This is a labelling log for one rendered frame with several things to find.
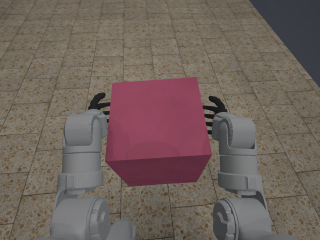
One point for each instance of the robot left upper arm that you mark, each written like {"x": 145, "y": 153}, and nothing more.
{"x": 80, "y": 218}

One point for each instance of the robot right upper arm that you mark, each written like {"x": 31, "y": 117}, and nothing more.
{"x": 243, "y": 219}

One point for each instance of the robot left shin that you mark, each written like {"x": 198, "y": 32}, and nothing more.
{"x": 124, "y": 219}

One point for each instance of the robot right forearm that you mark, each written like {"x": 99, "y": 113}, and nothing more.
{"x": 238, "y": 162}

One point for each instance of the right robot hand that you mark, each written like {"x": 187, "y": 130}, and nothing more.
{"x": 220, "y": 108}

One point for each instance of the carton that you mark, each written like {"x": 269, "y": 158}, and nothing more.
{"x": 157, "y": 132}

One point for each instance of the robot left forearm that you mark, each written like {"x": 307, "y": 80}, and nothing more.
{"x": 81, "y": 160}

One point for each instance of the left robot hand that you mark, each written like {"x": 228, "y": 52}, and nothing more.
{"x": 95, "y": 105}

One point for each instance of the robot left thigh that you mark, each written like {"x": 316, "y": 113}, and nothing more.
{"x": 122, "y": 230}

